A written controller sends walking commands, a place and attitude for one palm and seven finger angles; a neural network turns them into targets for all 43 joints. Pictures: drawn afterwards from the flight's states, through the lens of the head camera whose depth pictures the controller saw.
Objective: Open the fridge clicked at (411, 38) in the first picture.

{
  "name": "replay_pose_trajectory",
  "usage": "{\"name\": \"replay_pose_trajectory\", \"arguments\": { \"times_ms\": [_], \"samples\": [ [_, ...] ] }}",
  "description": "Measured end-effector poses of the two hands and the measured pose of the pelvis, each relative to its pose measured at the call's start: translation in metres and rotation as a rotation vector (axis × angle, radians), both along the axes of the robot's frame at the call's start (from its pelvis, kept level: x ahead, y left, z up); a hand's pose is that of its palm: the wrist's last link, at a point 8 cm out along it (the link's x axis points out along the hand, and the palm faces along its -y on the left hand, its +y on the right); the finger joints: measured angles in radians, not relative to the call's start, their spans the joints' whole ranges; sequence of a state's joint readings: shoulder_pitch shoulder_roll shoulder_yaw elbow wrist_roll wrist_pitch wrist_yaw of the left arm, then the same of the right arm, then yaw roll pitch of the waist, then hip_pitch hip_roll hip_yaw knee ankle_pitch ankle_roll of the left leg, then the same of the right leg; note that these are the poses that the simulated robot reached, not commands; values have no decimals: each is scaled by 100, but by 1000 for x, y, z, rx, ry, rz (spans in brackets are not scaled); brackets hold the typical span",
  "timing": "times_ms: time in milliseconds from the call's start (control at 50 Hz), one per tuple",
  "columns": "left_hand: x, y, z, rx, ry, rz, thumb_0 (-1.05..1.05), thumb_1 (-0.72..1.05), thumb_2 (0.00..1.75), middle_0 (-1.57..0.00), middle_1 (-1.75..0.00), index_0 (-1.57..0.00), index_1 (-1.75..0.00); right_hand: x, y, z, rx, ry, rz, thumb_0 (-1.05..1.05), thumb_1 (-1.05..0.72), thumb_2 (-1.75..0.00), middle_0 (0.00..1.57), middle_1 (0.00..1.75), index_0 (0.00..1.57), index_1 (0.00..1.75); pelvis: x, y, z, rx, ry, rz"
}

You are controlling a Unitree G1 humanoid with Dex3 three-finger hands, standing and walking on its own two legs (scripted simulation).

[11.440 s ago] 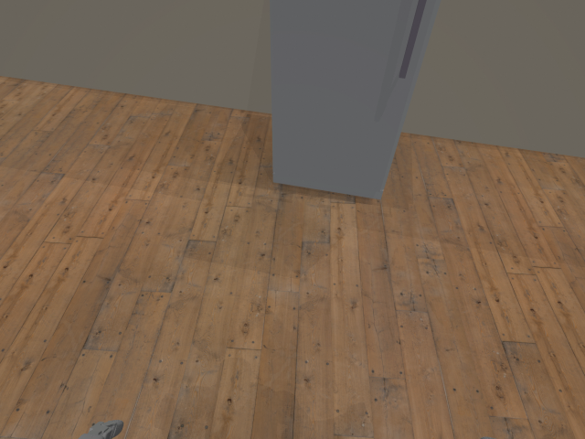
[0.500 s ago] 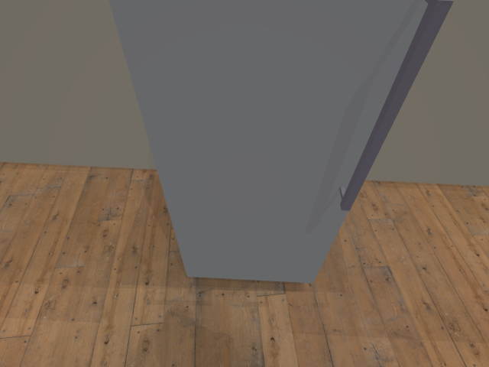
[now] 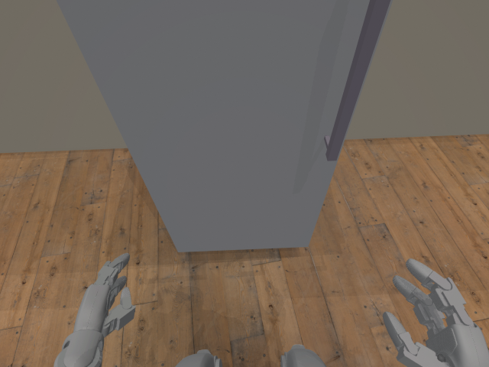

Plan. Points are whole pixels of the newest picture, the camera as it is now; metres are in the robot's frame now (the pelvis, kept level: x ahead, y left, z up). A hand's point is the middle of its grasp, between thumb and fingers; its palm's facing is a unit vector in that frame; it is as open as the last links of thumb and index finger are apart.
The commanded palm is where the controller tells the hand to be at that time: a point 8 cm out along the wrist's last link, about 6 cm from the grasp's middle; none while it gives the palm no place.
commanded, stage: raise the hand to about handle height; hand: right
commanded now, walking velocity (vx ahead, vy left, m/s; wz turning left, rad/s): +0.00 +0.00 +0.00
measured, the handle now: (356, 56) +0.56 -0.18 +0.20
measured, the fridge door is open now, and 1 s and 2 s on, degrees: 0 0 0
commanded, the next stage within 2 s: move the hooked fingers beside the handle in 1.58 s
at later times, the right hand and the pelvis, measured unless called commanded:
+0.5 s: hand (435, 275) +0.23 -0.24 +0.09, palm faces +0.00 +1.00 -0.09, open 12.2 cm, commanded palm +0.21 -0.30 +0.10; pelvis +0.00 -0.03 +0.02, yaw +0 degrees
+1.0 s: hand (477, 218) +0.28 -0.28 +0.15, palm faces +0.03 +1.00 -0.07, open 13.9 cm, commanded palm +0.25 -0.33 +0.16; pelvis +0.02 -0.02 +0.05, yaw +0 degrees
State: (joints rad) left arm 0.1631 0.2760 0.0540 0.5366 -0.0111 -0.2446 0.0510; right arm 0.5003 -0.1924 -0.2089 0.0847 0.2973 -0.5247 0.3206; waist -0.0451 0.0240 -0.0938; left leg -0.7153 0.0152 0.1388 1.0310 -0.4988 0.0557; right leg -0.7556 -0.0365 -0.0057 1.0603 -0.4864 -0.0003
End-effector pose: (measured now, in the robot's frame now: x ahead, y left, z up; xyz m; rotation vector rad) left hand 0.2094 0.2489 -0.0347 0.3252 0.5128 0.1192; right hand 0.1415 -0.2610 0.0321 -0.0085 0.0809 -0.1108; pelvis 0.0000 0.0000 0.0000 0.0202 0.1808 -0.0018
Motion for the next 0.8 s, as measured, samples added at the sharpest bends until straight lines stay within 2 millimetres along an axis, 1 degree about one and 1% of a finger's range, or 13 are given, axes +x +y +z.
{"name": "replay_pose_trajectory", "arguments": {
  "times_ms": [40,100,160,200,240,280,360,440,520,560,660,720,800],
  "samples": [
    [-4,-14,-9,-11,21,-24,1,90,90,-20,-30,-20,-30,10,-1,16,-34,-90,18,1,-45,-70,23,59,23,59,-3,-3,-3,13,1,-10],
    [-16,-34,-22,-54,58,-35,1,90,90,-20,-30,-20,-30,36,6,33,-60,-170,123,1,-38,-67,24,63,24,64,-8,-8,-4,27,0,-17],
    [-34,-50,-29,-116,100,3,1,90,90,-20,-30,-20,-30,62,12,37,-56,-116,232,1,-31,-64,24,68,24,68,-9,-13,0,27,0,-5],
    [-48,-56,-29,-148,127,45,2,90,90,-20,-30,-20,-30,71,9,34,-33,-32,252,1,-26,-62,25,71,25,71,-8,-16,6,22,-4,8],
    [-59,-58,-27,-165,148,83,2,90,90,-21,-30,-21,-30,74,2,33,-10,37,222,0,-21,-60,25,74,25,74,-5,-19,12,18,-11,18],
    [-69,-57,-24,-165,163,107,2,90,90,-21,-30,-21,-30,72,-8,37,-7,61,160,0,-17,-58,26,77,26,77,-2,-22,17,15,-17,25],
    [-77,-49,-21,-127,187,104,2,90,90,-21,-30,-20,-30,63,-29,56,-62,0,54,0,-8,-54,26,83,26,83,2,-26,22,15,-25,23],
    [-75,-39,-19,-75,195,75,2,90,90,-20,-30,-20,-30,63,-37,64,-92,-60,59,0,2,-50,27,89,27,89,2,-29,21,20,-29,8],
    [-66,-31,-11,-45,163,78,2,90,90,-20,-30,-20,-30,74,-35,60,-73,-39,129,0,11,-46,27,95,27,95,3,-30,23,23,-38,4],
    [-60,-29,-4,-40,136,84,2,90,90,-20,-30,-20,-30,80,-36,62,-67,-26,149,0,16,-44,28,98,28,98,5,-30,26,22,-45,6],
    [-45,-30,14,-47,67,79,2,90,90,-20,-30,-20,-30,92,-49,84,-68,-71,111,-1,28,-39,29,105,29,106,11,-27,33,19,-68,11],
    [-37,-33,18,-57,49,57,2,90,90,-20,-30,-20,-30,96,-59,97,-69,-99,76,-1,35,-36,29,110,29,110,13,-25,37,18,-80,7],
    [-30,-37,19,-71,51,35,1,90,90,-20,-30,-20,-30,101,-66,101,-60,-64,75,-1,42,-33,30,114,30,115,14,-24,40,17,-88,4]
  ]
}}
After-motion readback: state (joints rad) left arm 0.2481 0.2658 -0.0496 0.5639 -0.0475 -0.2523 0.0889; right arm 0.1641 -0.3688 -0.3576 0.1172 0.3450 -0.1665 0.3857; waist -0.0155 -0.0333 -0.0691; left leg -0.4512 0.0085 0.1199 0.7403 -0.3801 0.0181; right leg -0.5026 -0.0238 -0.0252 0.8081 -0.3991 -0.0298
